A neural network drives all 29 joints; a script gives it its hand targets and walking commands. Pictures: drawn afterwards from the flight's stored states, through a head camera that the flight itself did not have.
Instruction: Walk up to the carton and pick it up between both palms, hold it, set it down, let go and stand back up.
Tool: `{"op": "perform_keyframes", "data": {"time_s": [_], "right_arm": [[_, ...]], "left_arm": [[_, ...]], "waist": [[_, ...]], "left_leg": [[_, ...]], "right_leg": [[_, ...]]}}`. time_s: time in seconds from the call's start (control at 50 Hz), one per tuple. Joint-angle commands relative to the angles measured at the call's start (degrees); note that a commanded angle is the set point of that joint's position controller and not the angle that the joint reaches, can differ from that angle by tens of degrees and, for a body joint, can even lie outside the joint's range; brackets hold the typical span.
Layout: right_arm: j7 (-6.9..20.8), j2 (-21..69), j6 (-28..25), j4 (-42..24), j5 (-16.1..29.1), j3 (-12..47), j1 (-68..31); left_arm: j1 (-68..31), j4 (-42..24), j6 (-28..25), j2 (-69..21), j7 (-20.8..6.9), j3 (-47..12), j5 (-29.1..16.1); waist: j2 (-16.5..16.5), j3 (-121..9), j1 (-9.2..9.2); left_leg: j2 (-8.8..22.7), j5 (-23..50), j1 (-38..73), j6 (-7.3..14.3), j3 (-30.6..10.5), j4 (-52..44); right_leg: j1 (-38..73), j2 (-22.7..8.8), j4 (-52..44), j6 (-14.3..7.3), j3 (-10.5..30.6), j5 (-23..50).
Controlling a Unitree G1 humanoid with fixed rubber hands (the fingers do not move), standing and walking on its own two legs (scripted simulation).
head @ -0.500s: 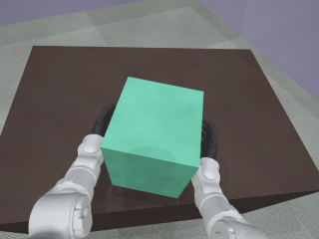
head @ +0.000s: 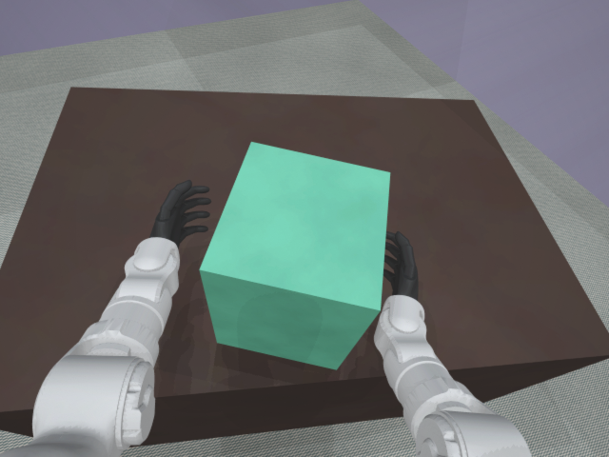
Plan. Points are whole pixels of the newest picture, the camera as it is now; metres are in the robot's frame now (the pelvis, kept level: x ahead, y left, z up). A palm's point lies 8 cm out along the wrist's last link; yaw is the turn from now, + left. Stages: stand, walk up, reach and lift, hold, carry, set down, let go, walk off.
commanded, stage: set down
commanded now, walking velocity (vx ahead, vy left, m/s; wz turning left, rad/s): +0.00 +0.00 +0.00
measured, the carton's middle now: (297, 264) +0.41 -0.02 -0.03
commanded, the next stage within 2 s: none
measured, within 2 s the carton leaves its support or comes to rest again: neither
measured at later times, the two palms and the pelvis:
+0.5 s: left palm (154, 260) +0.38 +0.17 +0.03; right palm (416, 309) +0.31 -0.17 +0.02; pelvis -0.04 +0.00 +0.00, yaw +0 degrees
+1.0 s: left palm (145, 295) +0.35 +0.19 -0.01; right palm (404, 356) +0.26 -0.15 -0.02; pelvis -0.04 +0.01 +0.00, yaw +0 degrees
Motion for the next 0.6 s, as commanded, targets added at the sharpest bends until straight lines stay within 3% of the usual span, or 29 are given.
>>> {"op": "perform_keyframes", "data": {"time_s": [0.0, 0.14, 0.32, 0.42, 0.48, 0.58], "right_arm": [[-1.4, -10.3, -2.9, -10.1, 9.9, -0.9, -30.0], [-1.1, -9.8, -2.0, -10.6, 10.5, 0.1, -25.7], [-1.3, -6.8, 0.3, -12.7, 9.7, 1.0, -25.1], [-1.6, -5.0, 2.4, -13.1, 9.4, 1.9, -24.1], [-1.8, -3.8, 3.2, -13.7, 9.1, 2.5, -23.1], [-2.6, -1.8, 1.9, -14.6, 9.3, 4.5, -17.2]], "left_arm": [[-37.0, -13.6, -1.1, 12.6, 0.5, -7.2, -7.1], [-32.1, -13.6, 0.6, 12.3, -0.6, -6.0, -6.6], [-30.6, -9.3, 0.6, 13.4, -1.5, -5.9, -7.3], [-29.6, -8.8, 0.3, 13.9, -1.6, -6.4, -8.0], [-28.6, -9.2, -0.2, 13.8, -1.6, -6.7, -8.4], [-22.8, -11.3, 0.0, 13.7, -2.3, -5.0, -6.7]], "waist": [[16.8, -53.2, -8.67], [16.2, -45.3, -7.5], [11.3, -35.3, -5.34], [9.5, -31.4, -4.69], [8.8, -30.6, -4.64], [8.2, -29.9, -3.88]], "left_leg": [[0.1, 49.3, 28.2, -10.4, -2.0, 10.8], [0.3, 42.4, 30.5, -9.7, -2.5, 7.7], [0.1, 19.9, 21.9, -6.4, -1.2, 2.7], [-0.2, 11.7, 17.8, -4.5, -0.7, 0.9], [-0.3, 9.7, 16.5, -3.8, -0.5, 0.6], [-0.5, 12.8, 18.6, -3.9, -0.6, 1.2]], "right_leg": [[8.4, 3.0, 2.6, -0.5, -1.9, 35.3], [7.5, 3.5, 1.7, 0.6, -2.3, 28.5], [8.2, 1.5, 0.6, 0.5, -1.4, 17.5], [9.7, 0.8, 0.3, 0.1, -1.2, 12.6], [10.3, 0.5, 0.2, -0.1, -1.0, 11.2], [11.5, 0.4, -0.7, 0.3, -0.5, 14.1]]}}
